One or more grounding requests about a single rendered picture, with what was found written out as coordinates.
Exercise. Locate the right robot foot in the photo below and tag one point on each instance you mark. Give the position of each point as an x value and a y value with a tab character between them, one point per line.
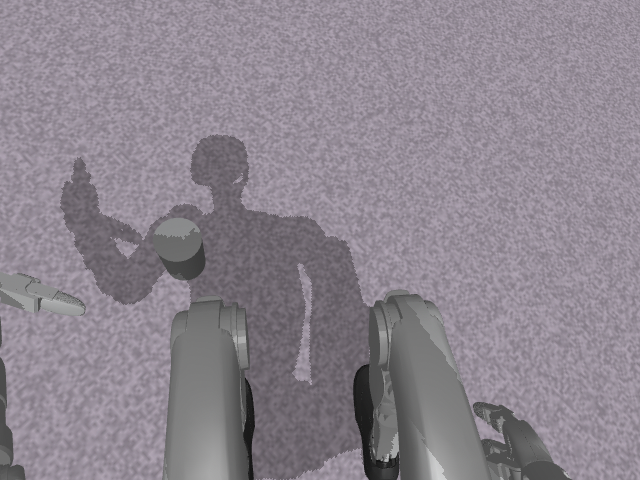
363	406

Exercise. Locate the right robot arm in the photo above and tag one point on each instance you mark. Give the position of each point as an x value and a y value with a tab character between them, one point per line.
543	470

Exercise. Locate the can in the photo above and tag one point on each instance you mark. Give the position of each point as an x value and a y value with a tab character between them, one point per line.
178	243

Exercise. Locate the right robot hand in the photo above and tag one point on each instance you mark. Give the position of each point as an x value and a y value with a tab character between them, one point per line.
522	444

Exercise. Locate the left robot hand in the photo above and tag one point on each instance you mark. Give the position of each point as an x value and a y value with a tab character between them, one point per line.
27	293

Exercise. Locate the left robot arm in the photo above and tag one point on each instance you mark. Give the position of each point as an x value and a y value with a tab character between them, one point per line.
7	472

